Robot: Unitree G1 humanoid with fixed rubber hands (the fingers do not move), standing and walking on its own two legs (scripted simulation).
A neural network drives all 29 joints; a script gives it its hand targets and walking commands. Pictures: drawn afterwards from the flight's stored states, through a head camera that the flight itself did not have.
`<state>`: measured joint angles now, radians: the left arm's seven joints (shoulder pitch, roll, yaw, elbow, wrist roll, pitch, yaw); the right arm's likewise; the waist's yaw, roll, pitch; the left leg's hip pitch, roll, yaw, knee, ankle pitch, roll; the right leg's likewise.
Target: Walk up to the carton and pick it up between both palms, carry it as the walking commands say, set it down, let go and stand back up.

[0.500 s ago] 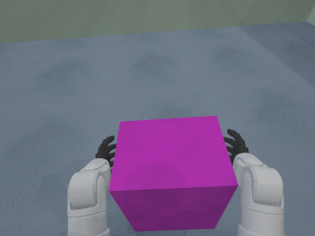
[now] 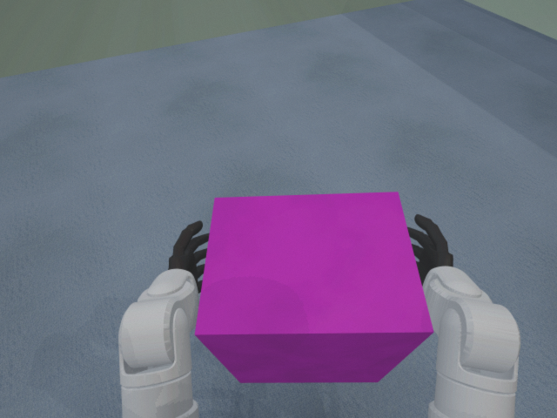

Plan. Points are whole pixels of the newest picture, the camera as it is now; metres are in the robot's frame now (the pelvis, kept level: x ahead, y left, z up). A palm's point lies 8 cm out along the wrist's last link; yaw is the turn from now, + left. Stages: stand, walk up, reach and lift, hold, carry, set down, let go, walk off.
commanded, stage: carry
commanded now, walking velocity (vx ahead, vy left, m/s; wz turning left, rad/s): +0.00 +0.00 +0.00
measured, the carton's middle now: (306, 302) +0.27 -0.01 +0.03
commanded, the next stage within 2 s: none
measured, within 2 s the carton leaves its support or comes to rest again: neither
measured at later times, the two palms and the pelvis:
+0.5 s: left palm (158, 323) +0.21 +0.17 +0.10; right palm (429, 320) +0.21 -0.15 +0.10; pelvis -0.04 +0.02 +0.00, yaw +0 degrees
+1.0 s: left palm (163, 308) +0.23 +0.17 +0.08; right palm (416, 290) +0.25 -0.14 +0.09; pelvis -0.02 +0.01 +0.00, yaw +1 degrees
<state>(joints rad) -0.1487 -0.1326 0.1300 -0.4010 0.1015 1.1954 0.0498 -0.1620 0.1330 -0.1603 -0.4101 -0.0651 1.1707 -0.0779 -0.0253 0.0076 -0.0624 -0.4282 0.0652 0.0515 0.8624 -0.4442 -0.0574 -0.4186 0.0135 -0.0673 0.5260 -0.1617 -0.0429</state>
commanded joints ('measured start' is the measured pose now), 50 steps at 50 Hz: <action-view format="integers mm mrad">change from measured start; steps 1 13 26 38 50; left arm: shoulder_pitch -290 -510 -566 -554 -564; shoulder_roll -783 -856 -826 -839 -840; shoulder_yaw -688 -752 -666 -698 -704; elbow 52 12 47 30 26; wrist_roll -319 -432 -366 -383 -387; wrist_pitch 21 47 35 13 -16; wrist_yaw -213 -242 -225 -224 -223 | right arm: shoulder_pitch -289 -390 -513 -522 -494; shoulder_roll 816 820 860 846 858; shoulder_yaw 717 677 716 721 706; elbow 108 74 112 62 86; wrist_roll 316 282 351 339 329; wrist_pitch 52 58 78 44 17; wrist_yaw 253 234 253 241 240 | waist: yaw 28 25 20 16 18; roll -73 57 2 1 21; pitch -332 -234 -182 -224 -253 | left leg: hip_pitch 287 110 40 127 161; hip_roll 35 70 41 46 57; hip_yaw -15 -81 -97 -55 -66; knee -470 -519 -514 -450 -435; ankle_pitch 211 8 -48 118 229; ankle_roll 34 114 93 83 90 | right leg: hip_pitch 151 194 183 177 229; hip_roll -200 -116 -136 -141 -152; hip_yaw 153 103 115 100 93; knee -45 -109 -165 -150 -115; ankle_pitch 150 -56 -155 -19 105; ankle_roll -48 21 31 24 2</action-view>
